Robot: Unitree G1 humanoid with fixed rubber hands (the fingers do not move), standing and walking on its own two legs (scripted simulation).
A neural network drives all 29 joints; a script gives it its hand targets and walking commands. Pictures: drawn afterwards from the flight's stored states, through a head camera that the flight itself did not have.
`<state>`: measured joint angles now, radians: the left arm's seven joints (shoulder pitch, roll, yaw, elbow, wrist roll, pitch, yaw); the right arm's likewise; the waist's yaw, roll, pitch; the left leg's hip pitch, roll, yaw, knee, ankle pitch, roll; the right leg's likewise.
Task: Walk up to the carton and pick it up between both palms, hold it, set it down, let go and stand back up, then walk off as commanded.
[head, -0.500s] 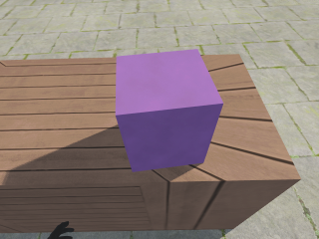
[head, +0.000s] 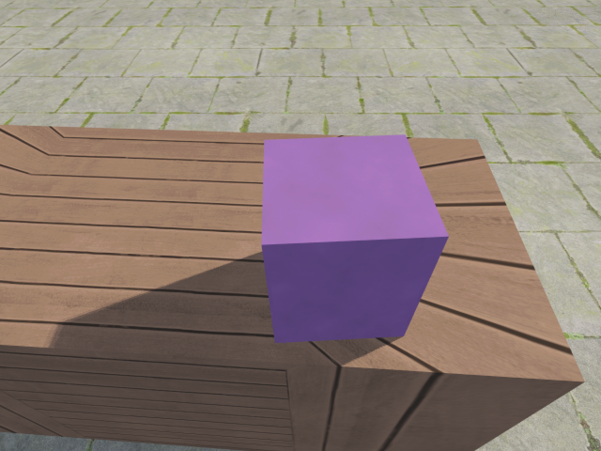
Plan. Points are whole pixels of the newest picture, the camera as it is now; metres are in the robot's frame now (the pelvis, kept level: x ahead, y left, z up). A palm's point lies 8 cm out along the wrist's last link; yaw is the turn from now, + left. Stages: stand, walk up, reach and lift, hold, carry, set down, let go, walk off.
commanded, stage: walk up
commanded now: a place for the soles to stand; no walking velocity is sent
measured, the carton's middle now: (337, 243) +0.43 -0.01 +0.03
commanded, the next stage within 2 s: reach and lift in 1.02 s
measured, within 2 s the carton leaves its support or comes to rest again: neither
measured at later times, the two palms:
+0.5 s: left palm out of the picture +0.09 +0.30 -0.11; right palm out of the picture +0.11 -0.28 -0.12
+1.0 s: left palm out of the picture +0.11 +0.30 -0.11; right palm out of the picture +0.12 -0.28 -0.12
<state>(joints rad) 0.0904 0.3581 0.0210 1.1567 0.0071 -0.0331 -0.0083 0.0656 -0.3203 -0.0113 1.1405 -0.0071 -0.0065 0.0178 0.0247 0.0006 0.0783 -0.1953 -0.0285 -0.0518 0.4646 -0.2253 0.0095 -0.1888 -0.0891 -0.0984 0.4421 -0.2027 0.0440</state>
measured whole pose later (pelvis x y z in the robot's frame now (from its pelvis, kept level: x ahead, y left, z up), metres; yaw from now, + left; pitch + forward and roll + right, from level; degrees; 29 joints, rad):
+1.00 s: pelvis +0.03 +0.00 +0.00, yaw +0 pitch -3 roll +0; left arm 0.08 0.34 0.03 1.13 0.01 -0.02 0.00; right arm 0.09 -0.32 -0.02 1.09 0.00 0.00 0.01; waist 0.01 0.00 0.06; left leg -0.12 -0.03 -0.05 0.40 -0.24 0.01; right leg -0.12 -0.09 -0.09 0.40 -0.23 0.05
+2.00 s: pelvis +0.02 -0.02 +0.01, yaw -5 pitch -4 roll +0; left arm 0.33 0.25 0.06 0.20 -0.10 0.22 0.06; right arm 0.30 -0.19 -0.03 0.45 0.08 -0.08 0.04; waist 0.06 -0.01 0.10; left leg -0.06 0.05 0.04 0.38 -0.24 -0.03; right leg -0.09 -0.01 -0.01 0.36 -0.19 0.01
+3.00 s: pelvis +0.01 -0.02 +0.01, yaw -6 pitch -5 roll +0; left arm 0.23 0.24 0.02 -0.04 -0.22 0.21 0.13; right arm 0.23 -0.21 0.00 0.06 0.27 0.06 -0.01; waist 0.08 -0.02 0.07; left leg -0.06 0.05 0.04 0.36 -0.21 -0.03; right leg -0.11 0.00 0.02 0.37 -0.17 0.00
